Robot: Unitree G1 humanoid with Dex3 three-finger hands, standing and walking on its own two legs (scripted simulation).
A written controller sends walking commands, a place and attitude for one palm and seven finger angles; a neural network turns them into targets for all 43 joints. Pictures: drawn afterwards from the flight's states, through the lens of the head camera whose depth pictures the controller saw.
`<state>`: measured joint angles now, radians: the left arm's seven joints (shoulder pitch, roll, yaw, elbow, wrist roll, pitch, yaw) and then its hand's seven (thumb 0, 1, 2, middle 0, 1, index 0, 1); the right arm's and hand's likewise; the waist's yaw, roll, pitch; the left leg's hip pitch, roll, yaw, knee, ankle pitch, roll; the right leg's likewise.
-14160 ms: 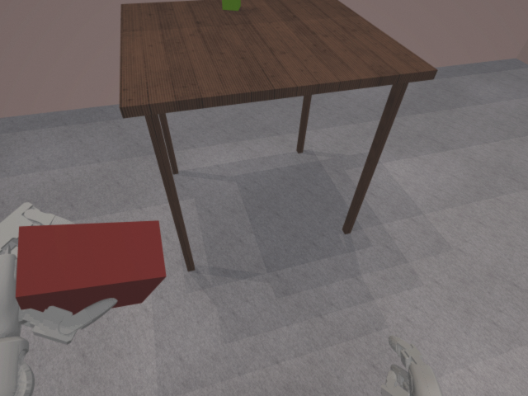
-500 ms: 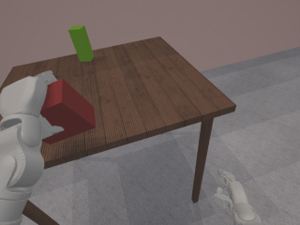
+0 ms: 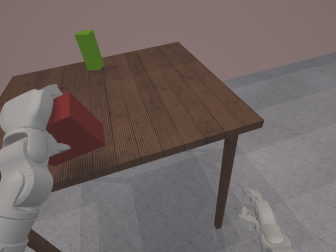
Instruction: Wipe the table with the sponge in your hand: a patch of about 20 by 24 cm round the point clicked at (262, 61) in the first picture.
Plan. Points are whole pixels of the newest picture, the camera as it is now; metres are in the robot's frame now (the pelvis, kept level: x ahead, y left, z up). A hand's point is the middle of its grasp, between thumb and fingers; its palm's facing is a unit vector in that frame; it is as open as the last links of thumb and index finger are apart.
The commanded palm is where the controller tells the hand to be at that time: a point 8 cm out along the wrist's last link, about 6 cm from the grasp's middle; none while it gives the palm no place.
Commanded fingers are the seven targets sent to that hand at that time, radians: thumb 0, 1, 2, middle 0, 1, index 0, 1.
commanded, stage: move the sponge above the wiping area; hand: left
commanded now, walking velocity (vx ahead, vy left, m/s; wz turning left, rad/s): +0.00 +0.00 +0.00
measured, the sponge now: (67, 136) +0.27 +0.29 +0.18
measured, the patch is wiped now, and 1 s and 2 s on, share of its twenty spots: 0.00 0.00 0.00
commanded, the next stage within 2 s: none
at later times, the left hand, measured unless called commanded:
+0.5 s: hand (53, 124) +0.27 +0.31 +0.21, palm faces +0.23 -0.06 -0.97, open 10.5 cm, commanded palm +0.22 +0.31 +0.28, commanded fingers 0.00 0.10 1.30 -1.20 -1.60 -1.20 -1.60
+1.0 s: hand (55, 125) +0.28 +0.32 +0.20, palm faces +0.15 -0.03 -0.99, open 10.5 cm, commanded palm +0.24 +0.32 +0.27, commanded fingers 0.00 0.10 1.30 -1.20 -1.60 -1.20 -1.60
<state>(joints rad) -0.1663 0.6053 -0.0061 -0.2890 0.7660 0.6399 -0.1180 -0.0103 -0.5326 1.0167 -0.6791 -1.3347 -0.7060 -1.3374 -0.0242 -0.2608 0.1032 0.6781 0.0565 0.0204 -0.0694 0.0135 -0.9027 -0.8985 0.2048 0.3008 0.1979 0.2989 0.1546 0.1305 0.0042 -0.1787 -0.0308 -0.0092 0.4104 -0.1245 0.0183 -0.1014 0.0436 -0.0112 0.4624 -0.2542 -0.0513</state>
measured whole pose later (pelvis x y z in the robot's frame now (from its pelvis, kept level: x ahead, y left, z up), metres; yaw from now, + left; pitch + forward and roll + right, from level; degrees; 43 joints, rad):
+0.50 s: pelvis +0.01 +0.00 +0.00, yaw +1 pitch -5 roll +0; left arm -0.21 0.63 -0.02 -0.16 0.82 0.60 -0.18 -0.01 -0.53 1.02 -0.68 -1.33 -0.71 -1.34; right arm 0.00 -0.27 0.09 0.69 0.05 0.00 -0.08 0.01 -0.90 -0.90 0.20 0.30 0.20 0.30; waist 0.14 0.13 0.00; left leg -0.21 -0.04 -0.02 0.42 -0.14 0.02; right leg -0.12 0.04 -0.02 0.47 -0.27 -0.05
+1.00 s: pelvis +0.01 +0.00 +0.00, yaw +1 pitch -4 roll +0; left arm -0.23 0.64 -0.03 -0.09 0.85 0.56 -0.21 -0.01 -0.53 1.02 -0.68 -1.33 -0.71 -1.34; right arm 0.00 -0.28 0.09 0.69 0.05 0.01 -0.08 0.01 -0.90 -0.90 0.20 0.30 0.20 0.30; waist 0.14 0.12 -0.01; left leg -0.23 -0.04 -0.02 0.44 -0.15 0.02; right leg -0.14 0.04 -0.02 0.48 -0.28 -0.05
